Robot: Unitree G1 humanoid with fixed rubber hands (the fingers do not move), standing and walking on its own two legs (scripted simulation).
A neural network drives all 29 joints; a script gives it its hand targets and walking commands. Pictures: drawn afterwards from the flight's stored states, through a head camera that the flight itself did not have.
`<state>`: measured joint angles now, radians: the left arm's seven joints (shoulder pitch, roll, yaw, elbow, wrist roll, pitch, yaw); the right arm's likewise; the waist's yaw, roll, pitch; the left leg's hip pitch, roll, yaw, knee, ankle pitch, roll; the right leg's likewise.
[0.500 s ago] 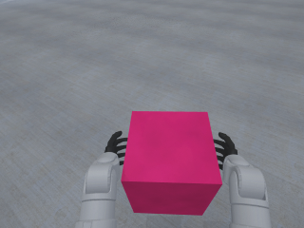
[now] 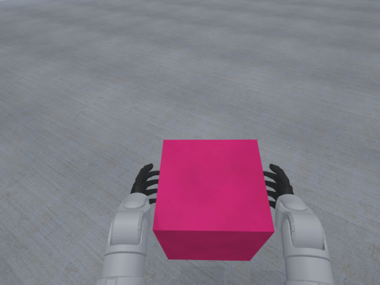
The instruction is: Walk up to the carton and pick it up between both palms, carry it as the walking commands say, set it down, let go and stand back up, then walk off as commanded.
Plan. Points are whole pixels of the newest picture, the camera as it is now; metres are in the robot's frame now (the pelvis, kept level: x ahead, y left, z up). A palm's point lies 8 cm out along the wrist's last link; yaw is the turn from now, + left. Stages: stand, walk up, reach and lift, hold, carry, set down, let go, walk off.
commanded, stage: set down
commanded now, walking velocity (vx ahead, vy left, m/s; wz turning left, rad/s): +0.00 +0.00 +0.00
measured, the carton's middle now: (209, 204) +0.32 -0.01 -0.01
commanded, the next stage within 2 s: none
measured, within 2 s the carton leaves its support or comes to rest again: neither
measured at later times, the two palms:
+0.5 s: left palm (145, 197) +0.32 +0.14 +0.02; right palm (276, 207) +0.29 -0.16 +0.02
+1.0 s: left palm (158, 213) +0.34 +0.12 -0.08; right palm (270, 216) +0.32 -0.17 -0.08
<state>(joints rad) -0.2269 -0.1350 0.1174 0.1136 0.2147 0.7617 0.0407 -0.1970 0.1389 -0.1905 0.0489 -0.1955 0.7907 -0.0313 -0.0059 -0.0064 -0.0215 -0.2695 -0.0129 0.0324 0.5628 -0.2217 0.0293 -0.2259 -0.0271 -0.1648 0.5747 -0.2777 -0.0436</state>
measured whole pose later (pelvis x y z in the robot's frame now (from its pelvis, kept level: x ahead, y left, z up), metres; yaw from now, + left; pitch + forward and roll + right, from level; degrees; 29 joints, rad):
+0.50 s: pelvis -0.02 +0.01 +0.00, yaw -2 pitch -8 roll +0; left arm -0.51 -0.17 0.37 0.56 0.37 0.52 -0.01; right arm -0.43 0.20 -0.46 0.42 -0.36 0.54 0.02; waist -0.01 -0.01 0.16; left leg -0.21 -0.03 0.03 0.56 -0.22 0.04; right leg -0.18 -0.01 -0.11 0.57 -0.25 -0.04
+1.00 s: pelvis +0.00 +0.00 -0.02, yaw -3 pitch +16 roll +0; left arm -0.43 -0.18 0.37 0.51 0.33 0.14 0.01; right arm -0.42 0.20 -0.43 0.44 -0.33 0.16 0.03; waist -0.01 -0.01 0.08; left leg -0.73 -0.03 -0.01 0.67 -0.21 0.04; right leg -0.71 0.00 -0.10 0.69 -0.26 -0.06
